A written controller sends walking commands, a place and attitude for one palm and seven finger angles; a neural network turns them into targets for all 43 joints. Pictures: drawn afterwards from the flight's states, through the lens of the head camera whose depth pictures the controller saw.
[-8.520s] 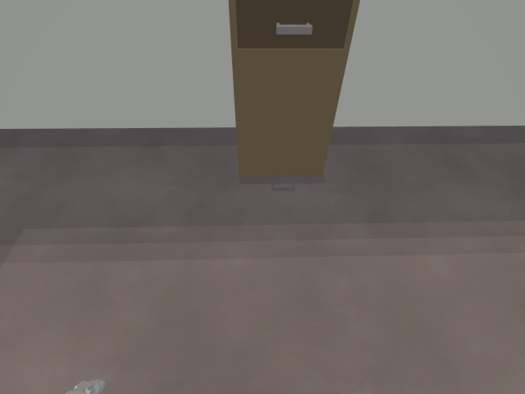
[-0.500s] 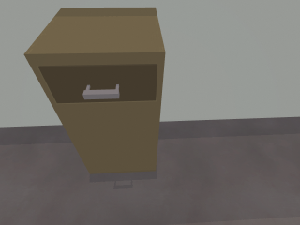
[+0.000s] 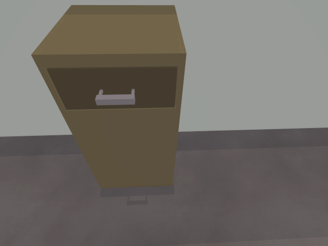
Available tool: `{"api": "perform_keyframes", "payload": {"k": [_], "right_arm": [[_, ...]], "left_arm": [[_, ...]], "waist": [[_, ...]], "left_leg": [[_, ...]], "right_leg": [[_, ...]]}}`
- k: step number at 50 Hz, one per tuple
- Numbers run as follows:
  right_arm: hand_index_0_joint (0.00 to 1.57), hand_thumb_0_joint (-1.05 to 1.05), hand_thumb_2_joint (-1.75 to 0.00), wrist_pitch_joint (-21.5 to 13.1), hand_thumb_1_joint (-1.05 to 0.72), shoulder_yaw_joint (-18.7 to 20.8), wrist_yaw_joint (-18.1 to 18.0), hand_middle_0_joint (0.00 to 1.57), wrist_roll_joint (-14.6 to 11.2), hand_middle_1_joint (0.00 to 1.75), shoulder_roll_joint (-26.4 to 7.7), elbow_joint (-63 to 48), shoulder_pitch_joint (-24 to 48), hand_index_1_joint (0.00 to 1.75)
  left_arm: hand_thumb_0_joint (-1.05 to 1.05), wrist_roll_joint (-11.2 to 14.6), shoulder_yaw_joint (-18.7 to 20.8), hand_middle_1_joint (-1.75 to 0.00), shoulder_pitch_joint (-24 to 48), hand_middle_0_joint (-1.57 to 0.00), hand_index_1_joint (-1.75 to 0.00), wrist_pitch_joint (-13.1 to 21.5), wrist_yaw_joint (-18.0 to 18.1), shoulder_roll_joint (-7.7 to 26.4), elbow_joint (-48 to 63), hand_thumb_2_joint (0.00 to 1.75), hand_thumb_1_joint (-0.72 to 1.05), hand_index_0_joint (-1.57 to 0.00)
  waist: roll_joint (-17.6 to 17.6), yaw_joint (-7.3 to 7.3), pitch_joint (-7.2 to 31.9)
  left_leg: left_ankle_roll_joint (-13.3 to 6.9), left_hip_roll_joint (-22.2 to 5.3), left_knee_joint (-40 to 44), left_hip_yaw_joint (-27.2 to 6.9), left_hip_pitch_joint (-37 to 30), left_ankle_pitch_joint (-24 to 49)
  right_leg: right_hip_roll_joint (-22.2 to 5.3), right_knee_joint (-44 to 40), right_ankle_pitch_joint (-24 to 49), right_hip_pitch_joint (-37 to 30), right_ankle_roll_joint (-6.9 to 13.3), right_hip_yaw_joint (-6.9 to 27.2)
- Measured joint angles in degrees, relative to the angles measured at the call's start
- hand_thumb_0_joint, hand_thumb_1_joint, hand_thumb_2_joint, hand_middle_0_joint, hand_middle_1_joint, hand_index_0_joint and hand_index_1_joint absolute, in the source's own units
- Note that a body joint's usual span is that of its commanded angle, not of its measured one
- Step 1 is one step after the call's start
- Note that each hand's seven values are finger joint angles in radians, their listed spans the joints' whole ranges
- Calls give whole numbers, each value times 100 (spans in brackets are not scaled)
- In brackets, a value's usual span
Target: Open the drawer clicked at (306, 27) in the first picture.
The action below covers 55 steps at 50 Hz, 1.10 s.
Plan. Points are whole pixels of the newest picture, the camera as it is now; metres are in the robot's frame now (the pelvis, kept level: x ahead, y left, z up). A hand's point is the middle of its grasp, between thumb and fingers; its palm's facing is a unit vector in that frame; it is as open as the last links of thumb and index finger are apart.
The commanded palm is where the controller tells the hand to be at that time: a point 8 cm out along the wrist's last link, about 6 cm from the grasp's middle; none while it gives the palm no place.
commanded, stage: look again from close up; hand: left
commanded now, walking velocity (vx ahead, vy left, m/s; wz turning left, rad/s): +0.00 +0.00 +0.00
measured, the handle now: (116, 95) +0.58 +0.19 +0.03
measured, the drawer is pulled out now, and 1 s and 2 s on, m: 0.00 0.00 0.00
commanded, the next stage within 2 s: shuffle to correct the standing spot in 0.22 s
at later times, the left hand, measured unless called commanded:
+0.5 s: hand out of the picture -0.02 +0.17 -0.18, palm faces +0.03 -0.99 -0.16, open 7.3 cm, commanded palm none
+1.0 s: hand out of the picture +0.05 +0.13 -0.18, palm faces +0.10 -0.98 -0.14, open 7.3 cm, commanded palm none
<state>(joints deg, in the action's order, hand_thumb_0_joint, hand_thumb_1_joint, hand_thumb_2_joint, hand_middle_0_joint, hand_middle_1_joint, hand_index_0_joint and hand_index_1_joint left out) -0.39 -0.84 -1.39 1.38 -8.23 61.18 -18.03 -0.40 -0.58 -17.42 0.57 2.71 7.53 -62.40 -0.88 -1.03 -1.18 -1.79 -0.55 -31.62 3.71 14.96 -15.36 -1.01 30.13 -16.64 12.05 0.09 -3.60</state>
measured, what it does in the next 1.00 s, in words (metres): steps on the spot: right foot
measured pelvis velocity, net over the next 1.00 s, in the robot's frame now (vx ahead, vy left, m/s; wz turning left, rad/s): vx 0.07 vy -0.02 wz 0.05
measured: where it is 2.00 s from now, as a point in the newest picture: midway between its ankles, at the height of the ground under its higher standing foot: outside the picture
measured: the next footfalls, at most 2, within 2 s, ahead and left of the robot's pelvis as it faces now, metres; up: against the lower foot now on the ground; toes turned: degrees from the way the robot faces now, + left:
right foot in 1.00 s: +0.14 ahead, -0.15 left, +0.00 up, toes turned -2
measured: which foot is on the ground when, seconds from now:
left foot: down 0.00-1.00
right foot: down 0.00-0.80, up 0.82-0.98, down 1.00-1.00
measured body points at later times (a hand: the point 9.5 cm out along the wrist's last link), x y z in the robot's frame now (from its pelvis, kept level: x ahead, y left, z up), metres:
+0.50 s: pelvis +0.00 +0.01 +0.00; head +0.00 +0.02 +0.45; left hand -0.02 +0.22 -0.16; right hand +0.00 -0.22 -0.15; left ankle +0.02 +0.10 -0.73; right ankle +0.00 -0.12 -0.73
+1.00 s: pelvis +0.07 -0.02 +0.00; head +0.09 -0.01 +0.45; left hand +0.04 +0.19 -0.17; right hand +0.07 -0.24 -0.15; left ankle +0.03 +0.08 -0.73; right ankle +0.10 -0.15 -0.73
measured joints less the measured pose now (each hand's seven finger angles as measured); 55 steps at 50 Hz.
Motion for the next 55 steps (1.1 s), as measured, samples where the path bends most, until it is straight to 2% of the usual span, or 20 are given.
{"api": "perform_keyframes", "payload": {"k": [6,19,22,26,32,34,36,38,41,43,45,47,50,52,55], "right_arm": [[20,2,-90,-25,-92,6,11,20,-19,30,-114,-30,105,30],[20,1,-90,-42,-91,-4,34,20,-27,30,-113,33,187,30],[20,1,-90,-5,-91,19,48,20,-9,30,-70,60,113,30],[20,1,-90,49,-90,84,46,20,10,30,-26,83,-38,30],[20,1,-90,35,-90,153,30,20,7,30,-14,107,-227,30],[20,1,-90,27,-90,151,31,20,8,30,-13,109,-250,30],[20,1,-90,32,-90,153,38,20,13,30,-2,111,-238,30],[20,1,-90,13,-90,154,48,20,10,30,14,107,-188,30],[20,1,-90,-129,-90,150,21,20,27,30,89,107,-48,30],[20,1,-90,-220,-90,138,-57,20,38,30,114,44,7,30],[20,1,-90,-245,-91,115,-113,20,47,30,141,16,41,30],[20,1,-90,-223,-91,91,-134,20,37,30,144,46,69,30],[20,1,-90,-144,-91,89,-116,20,-16,30,167,114,89,30],[20,1,-90,-75,-91,126,-85,20,-57,30,174,162,121,30],[20,1,-90,49,-91,194,-57,20,-88,30,111,157,198,30]], "left_arm": [[0,-4,28,-30,15,-20,-30,-10,-18,100,152,90,91,-20],[0,-32,10,-30,-112,-20,-30,-43,-65,98,134,90,91,-20],[0,-73,27,-30,-201,-20,-30,-76,-101,100,117,90,91,-20],[0,-125,75,-30,-353,-20,-30,-102,-159,103,127,90,91,-20],[0,-123,143,-30,-581,-20,-30,-32,-186,73,152,90,91,-20],[0,-107,167,-30,-654,-20,-30,12,-166,57,158,90,91,-20],[0,-99,186,-30,-724,-20,-30,48,-134,40,133,90,91,-20],[0,-101,191,-30,-786,-20,-30,53,-114,21,80,90,91,-20],[0,-93,178,-30,-858,-20,-30,-31,-129,5,-74,90,91,-20],[0,-104,164,-30,-786,-20,-30,-122,-148,-44,-137,90,91,-20],[0,-85,175,-30,-603,-20,-30,-154,-156,-74,-103,90,91,-20],[0,-52,181,-30,-373,-20,-30,-120,-145,-104,3,90,91,-20],[1,-80,170,-30,-122,-20,-30,-34,-72,-52,148,90,92,-20],[2,-57,193,-30,-33,-20,-30,6,-57,28,150,90,93,-20],[2,-45,189,-30,73,-20,-30,-4,-42,68,187,90,94,-20]], "waist": [[67,68,71],[186,90,69],[229,70,104],[241,66,166],[141,85,197],[119,101,190],[131,107,171],[175,121,136],[411,149,126],[402,102,107],[355,54,27],[280,41,-71],[275,90,-187],[264,121,-219],[108,64,-192]], "left_leg": [[-56,74,117,43,-91,55],[-113,143,442,91,-182,255],[-126,176,420,70,-149,234],[-125,192,333,9,-66,158],[-47,93,18,-183,83,-82],[-102,29,-248,-240,186,-247],[-151,-47,-570,-167,298,-484],[-173,-92,-514,-54,271,-467],[-78,-26,-435,115,78,-461],[-73,-57,-280,182,-56,-492],[-43,-80,-26,170,-211,-379],[-14,-95,195,114,-337,-261],[78,-57,184,87,-420,-292],[150,-61,14,92,-414,-435],[207,-129,-63,10,-365,-480]], "right_leg": [[-71,-42,27,-51,-58,40],[-126,-304,215,-102,-116,83],[-159,-193,119,-42,-67,58],[-172,-30,-68,48,24,3],[-74,-5,-167,4,11,-183],[-17,25,-252,-32,48,-275],[24,44,-346,-110,78,-376],[40,97,-456,-196,79,-448],[-74,733,-776,-16,106,-304],[-44,1713,-1144,421,134,-187],[-67,2074,-1182,726,106,-155],[-129,1578,-833,779,45,-155],[-272,235,520,532,-39,-96],[-287,160,422,447,-68,-84],[-234,256,143,464,-35,-172]]}}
